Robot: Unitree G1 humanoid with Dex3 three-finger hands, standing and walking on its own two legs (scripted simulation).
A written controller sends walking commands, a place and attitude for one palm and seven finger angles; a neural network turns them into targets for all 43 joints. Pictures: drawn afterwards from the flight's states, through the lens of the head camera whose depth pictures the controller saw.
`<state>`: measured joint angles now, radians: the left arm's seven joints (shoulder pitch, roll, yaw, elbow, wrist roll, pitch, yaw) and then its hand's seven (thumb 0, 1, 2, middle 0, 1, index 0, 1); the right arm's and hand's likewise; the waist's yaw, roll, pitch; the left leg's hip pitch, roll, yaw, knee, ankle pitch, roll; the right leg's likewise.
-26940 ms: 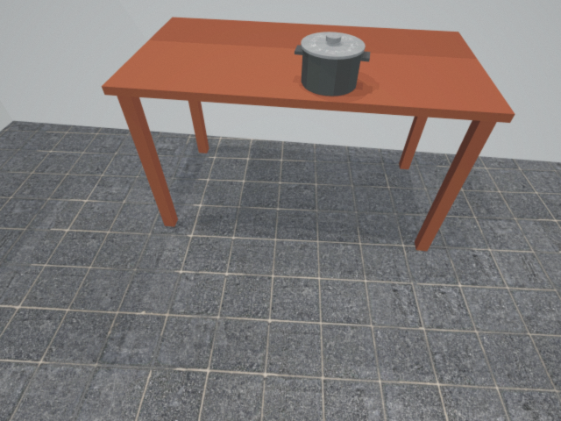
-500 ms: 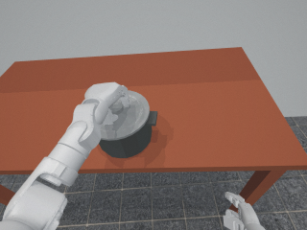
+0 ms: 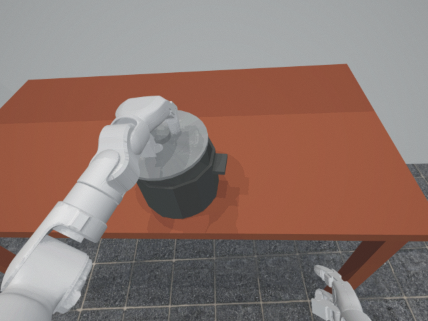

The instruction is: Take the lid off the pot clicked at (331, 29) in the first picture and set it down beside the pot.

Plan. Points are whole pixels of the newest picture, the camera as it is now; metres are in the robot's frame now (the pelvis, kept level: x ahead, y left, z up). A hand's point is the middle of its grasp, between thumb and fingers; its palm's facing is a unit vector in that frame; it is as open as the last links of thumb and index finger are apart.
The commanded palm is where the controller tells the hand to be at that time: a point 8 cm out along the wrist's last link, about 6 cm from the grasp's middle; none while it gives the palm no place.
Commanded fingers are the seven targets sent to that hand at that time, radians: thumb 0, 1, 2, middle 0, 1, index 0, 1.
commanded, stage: lift the lid straight up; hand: left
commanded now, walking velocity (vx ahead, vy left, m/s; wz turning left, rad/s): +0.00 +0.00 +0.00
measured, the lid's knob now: (159, 134) +0.44 +0.13 +0.12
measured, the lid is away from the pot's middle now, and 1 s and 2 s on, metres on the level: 0.02 0.01 0.07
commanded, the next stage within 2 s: move the lid sideways beside the pot in 1.36 s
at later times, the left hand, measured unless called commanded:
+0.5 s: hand (153, 119) +0.41 +0.12 +0.19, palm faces -0.12 -0.04 -0.99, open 7.3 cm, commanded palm +0.38 +0.13 +0.27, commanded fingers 0.00 0.60 1.10 -0.90 -0.92 -0.94 -0.93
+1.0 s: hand (146, 97) +0.41 +0.12 +0.24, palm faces -0.04 -0.04 -1.00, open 7.3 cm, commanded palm +0.38 +0.13 +0.31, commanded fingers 0.00 0.60 1.10 -0.90 -0.92 -0.94 -0.93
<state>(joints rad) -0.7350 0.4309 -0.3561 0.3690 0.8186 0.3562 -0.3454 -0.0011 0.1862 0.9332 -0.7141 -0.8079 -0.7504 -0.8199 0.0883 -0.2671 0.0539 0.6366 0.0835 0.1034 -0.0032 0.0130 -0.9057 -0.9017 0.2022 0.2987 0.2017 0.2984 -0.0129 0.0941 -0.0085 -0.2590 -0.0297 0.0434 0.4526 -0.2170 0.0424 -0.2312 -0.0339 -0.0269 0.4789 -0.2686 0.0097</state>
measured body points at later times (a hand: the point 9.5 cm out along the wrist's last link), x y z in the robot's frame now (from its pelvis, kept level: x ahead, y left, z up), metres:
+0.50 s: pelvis -0.01 +0.00 +0.00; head +0.00 -0.04 +0.45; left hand +0.41 +0.12 +0.24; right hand +0.19 -0.21 -0.11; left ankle +0.01 +0.10 -0.74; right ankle -0.01 -0.13 -0.74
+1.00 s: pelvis -0.01 +0.00 +0.00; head -0.01 -0.05 +0.45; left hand +0.41 +0.12 +0.29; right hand +0.18 -0.23 -0.11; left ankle +0.01 +0.10 -0.74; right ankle -0.01 -0.13 -0.74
